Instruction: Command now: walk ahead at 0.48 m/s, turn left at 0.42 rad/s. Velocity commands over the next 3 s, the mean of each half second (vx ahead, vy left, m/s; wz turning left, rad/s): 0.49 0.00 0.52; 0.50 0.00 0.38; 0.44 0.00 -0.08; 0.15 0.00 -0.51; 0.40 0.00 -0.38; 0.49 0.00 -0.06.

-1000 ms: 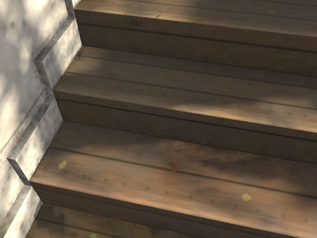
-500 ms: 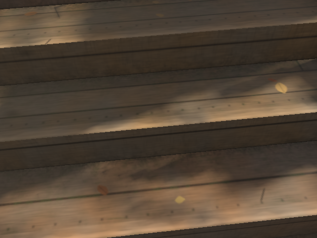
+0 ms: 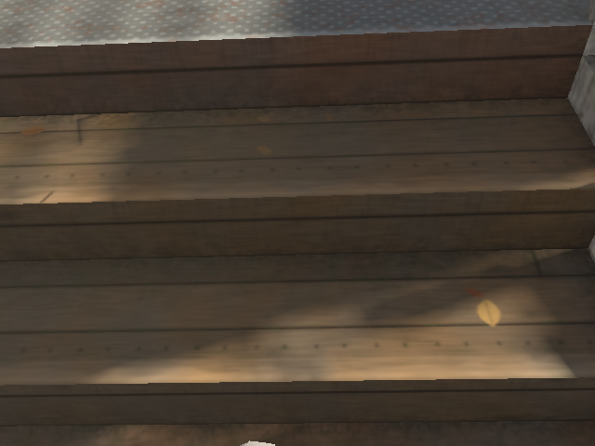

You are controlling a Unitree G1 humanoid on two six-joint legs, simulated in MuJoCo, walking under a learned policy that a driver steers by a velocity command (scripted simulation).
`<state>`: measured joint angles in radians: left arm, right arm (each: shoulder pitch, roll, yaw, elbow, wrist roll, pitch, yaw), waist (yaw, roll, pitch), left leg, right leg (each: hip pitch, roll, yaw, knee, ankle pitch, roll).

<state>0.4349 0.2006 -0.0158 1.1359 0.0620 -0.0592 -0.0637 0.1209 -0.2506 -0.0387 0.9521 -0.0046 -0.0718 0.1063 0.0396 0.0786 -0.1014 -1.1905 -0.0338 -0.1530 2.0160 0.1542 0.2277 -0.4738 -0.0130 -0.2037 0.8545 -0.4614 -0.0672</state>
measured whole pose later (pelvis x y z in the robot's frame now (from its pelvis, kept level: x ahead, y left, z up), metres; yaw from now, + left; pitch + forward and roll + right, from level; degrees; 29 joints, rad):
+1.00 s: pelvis +0.54 +0.06 +0.32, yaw +29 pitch +6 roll -2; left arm 0.25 0.18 0.01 0.99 0.06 -0.05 -0.03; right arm 0.25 -0.27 -0.05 1.03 -0.03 -0.08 0.06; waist 0.07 0.05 -0.16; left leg -0.90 -0.10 -0.24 1.78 0.03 0.22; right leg -0.59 0.04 -0.11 0.90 -0.41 -0.07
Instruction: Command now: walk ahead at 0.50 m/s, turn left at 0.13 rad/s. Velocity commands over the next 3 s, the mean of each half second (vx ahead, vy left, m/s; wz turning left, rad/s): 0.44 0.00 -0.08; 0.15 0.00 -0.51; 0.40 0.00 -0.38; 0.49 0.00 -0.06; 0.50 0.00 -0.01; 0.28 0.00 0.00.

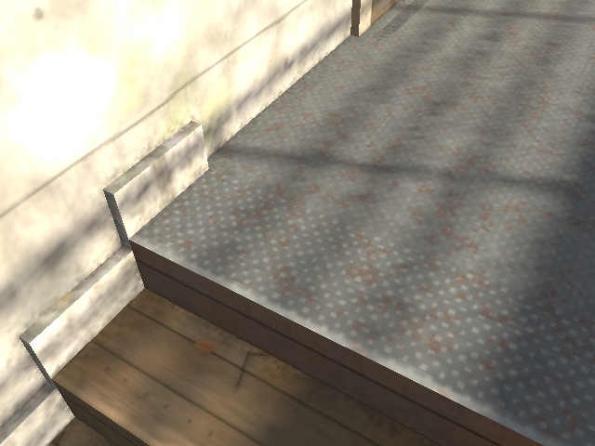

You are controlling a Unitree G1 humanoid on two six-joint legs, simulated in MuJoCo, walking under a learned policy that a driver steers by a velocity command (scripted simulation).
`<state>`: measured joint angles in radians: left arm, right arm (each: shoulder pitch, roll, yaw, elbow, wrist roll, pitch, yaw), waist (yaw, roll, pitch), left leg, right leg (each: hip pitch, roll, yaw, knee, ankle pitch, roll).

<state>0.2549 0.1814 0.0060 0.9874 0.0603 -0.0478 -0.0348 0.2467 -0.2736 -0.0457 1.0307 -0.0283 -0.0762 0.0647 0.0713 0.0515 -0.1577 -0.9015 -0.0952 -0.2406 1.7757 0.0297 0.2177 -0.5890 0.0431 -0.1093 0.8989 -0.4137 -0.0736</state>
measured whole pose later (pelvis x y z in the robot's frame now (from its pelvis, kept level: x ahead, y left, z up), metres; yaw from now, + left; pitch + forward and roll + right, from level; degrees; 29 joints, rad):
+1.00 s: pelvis +0.38 +0.01 +0.20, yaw -21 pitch +3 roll +3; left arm 0.21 0.19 0.08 0.88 0.04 -0.11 -0.02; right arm -0.06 -0.21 -0.05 0.80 -0.05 -0.09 0.00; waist 0.05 0.00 -0.05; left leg -0.39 0.11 0.26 0.74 -0.37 0.04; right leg -0.35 -0.02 0.01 0.67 -0.40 -0.06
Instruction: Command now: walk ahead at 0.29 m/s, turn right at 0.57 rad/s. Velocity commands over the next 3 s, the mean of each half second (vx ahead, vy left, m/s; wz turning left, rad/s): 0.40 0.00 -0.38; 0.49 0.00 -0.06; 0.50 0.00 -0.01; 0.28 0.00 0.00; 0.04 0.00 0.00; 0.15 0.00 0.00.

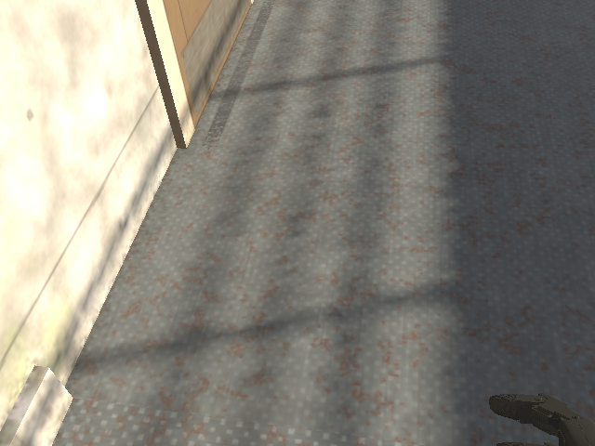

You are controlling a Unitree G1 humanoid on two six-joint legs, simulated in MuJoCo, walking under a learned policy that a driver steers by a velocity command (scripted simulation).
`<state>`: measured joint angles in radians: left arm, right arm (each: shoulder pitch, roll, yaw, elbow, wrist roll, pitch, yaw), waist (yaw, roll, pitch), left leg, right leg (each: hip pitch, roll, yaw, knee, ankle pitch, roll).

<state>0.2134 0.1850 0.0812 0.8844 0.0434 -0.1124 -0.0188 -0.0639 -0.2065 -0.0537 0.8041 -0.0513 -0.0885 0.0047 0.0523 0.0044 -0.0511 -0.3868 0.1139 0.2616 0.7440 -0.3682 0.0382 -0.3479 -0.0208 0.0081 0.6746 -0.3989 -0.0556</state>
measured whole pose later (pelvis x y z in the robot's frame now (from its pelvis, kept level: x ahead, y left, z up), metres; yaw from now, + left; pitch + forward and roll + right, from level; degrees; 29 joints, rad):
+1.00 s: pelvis +0.51 -0.04 +0.16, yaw -11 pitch +5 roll +0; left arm -0.14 0.14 0.05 0.78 0.03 -0.06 -0.05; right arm 0.47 -0.12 -0.01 1.11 -0.04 -0.13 0.05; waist -0.07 0.00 -0.07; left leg 0.10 0.01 0.09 0.29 -0.45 0.01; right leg -0.55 -0.02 -0.06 0.55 -0.07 -0.10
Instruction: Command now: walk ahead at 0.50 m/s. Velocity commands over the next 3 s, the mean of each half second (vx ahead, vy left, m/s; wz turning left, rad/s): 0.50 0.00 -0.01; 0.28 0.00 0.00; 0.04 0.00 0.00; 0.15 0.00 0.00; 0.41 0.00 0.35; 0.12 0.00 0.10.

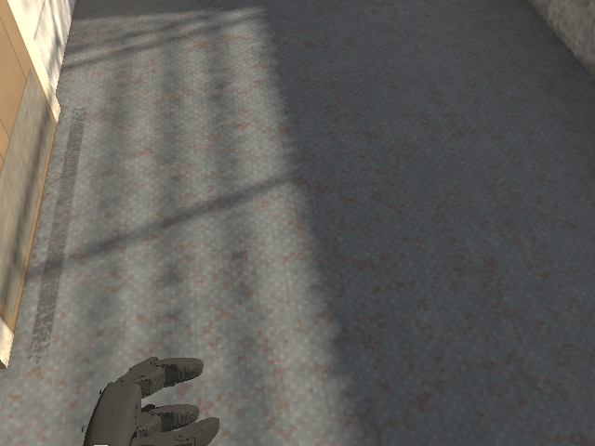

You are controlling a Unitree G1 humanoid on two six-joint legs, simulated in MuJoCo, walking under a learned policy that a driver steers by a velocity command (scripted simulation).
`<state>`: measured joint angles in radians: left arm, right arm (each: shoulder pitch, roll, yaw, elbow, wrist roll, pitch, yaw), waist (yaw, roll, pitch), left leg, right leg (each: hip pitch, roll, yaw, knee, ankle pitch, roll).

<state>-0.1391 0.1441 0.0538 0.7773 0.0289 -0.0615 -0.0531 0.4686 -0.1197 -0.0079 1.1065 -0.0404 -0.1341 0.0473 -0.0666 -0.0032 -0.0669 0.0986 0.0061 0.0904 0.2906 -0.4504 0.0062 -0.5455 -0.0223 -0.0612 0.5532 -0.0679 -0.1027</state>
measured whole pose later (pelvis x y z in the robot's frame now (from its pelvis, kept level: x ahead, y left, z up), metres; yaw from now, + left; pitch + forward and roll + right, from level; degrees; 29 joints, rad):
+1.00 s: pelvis +0.46 +0.05 +0.02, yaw +0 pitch +2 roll +2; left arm 0.05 0.21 0.06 0.90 0.01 -0.03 0.03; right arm 0.19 -0.20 -0.05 1.00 -0.01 -0.06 -0.02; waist -0.03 -0.04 0.00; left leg -0.22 -0.06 0.08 0.45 -0.27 0.05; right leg -0.41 -0.06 0.03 0.50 -0.07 0.00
